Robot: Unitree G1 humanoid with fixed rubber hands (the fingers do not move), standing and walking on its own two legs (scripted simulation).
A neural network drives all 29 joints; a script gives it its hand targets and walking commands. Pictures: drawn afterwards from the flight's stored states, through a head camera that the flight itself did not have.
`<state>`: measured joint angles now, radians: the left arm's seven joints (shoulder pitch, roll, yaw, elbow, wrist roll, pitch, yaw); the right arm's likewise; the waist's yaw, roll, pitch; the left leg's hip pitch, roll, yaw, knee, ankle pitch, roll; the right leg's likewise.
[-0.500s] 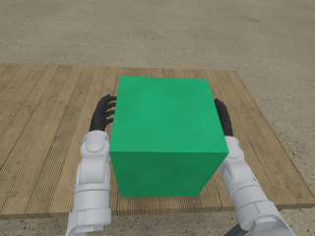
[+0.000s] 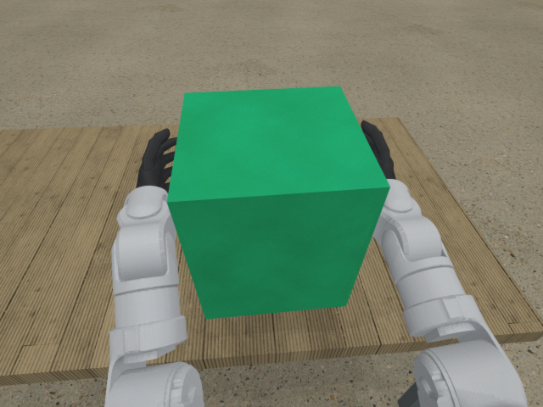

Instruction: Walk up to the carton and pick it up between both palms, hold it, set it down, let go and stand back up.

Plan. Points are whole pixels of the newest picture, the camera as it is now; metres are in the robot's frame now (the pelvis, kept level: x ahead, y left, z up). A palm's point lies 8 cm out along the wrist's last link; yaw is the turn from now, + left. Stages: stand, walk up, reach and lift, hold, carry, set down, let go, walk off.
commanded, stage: reach and lift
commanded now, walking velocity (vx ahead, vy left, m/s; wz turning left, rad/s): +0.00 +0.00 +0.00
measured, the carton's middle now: (270, 206) +0.36 +0.00 +0.15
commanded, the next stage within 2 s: hold in 1.16 s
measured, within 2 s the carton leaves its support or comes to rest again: neither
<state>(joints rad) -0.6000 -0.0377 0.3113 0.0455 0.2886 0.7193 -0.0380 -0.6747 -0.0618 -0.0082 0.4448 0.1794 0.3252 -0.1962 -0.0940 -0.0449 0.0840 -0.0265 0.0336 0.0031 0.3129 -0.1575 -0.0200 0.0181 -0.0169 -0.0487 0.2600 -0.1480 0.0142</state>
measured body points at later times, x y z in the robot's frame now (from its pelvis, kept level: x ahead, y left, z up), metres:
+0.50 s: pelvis -0.01 +0.00 +0.00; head -0.04 +0.02 +0.45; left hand +0.39 +0.15 +0.20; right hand +0.38 -0.15 +0.20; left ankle +0.02 +0.13 -0.75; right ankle +0.01 -0.13 -0.75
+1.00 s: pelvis +0.00 +0.00 +0.00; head -0.05 +0.02 +0.45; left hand +0.39 +0.16 +0.21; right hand +0.39 -0.15 +0.22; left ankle +0.02 +0.13 -0.75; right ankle +0.01 -0.13 -0.75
